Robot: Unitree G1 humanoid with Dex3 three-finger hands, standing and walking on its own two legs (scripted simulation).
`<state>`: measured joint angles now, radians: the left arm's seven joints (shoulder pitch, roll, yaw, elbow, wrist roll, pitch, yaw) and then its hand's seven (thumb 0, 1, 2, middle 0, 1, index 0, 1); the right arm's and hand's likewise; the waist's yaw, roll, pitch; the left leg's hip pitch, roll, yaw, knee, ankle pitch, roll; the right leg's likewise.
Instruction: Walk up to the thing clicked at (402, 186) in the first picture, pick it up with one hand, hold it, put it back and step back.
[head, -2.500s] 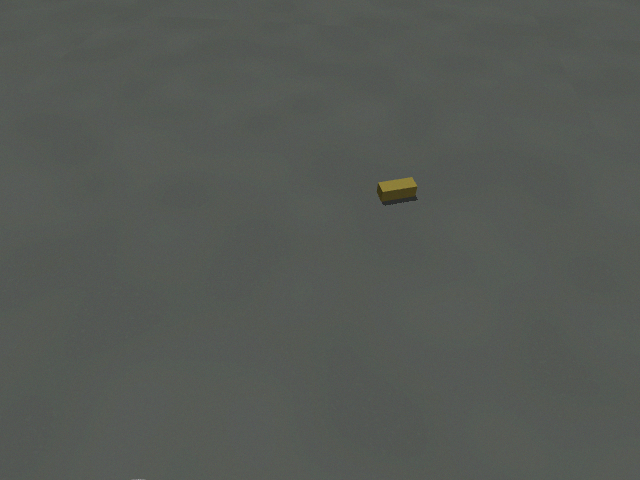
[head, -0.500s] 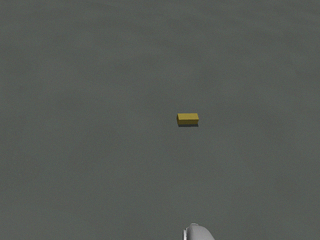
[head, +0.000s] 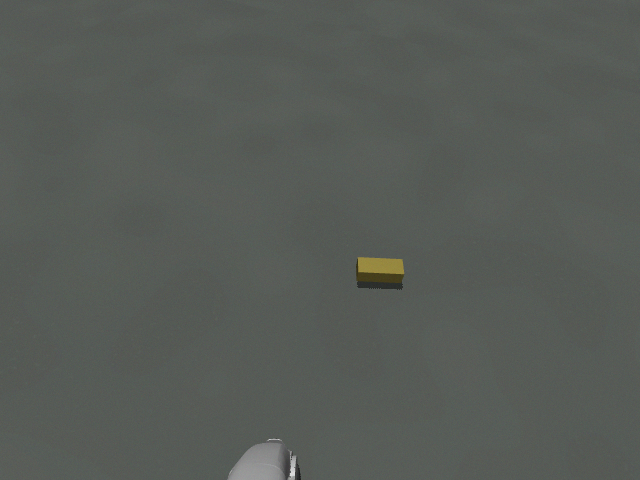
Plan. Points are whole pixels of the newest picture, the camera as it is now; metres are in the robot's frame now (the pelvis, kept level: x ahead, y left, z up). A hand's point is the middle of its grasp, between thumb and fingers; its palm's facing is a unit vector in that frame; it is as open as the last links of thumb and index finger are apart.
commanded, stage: walk up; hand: left
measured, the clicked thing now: (379, 270) +0.90 -0.13 -0.73
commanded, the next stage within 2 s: none
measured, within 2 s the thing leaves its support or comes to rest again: neither
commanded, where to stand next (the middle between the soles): +0.51 -0.35 m, yaw +5 degrees
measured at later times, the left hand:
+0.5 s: hand (263, 389) +0.25 +0.13 -0.14, palm faces -0.02 -0.92 -0.39, open 7.4 cm
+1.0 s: hand (355, 342) +0.35 -0.01 -0.15, palm faces -0.06 -0.95 -0.30, open 7.4 cm
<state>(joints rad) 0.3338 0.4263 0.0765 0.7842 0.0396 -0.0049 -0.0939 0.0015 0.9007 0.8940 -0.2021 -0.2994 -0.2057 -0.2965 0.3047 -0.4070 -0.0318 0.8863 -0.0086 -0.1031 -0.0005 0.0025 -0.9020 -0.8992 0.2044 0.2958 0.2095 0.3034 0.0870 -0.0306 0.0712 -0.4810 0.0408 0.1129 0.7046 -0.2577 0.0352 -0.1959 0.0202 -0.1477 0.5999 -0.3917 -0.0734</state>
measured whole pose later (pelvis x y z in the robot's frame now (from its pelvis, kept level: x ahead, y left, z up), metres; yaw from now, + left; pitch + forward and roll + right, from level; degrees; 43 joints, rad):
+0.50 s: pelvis +0.15 -0.17 -0.02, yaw -1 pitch -2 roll +0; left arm 0.25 0.46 0.11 0.81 0.04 0.00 -0.11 0.00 0.91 0.89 -0.20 -0.30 -0.20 -0.30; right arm 0.33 -0.50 -0.07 0.95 -0.01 -0.05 -0.04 0.00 -0.90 -0.90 0.20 0.30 0.21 0.30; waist 0.02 0.00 0.04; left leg -0.43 0.14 -0.04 1.10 -0.50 0.04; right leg -0.43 -0.08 -0.06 0.81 -0.34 0.02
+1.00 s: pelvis +0.28 -0.28 +0.00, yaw +0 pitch -3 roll +1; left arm 0.29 0.46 0.09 0.82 0.04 0.04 -0.11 0.00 0.90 0.89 -0.20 -0.30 -0.20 -0.30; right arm 0.36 -0.44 -0.04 0.88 -0.02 -0.12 -0.02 0.00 -0.90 -0.90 0.21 0.30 0.21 0.30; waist 0.00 -0.11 0.07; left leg -0.29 0.09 0.08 0.62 -0.29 0.00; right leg -0.54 -0.13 0.04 0.95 -0.35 0.01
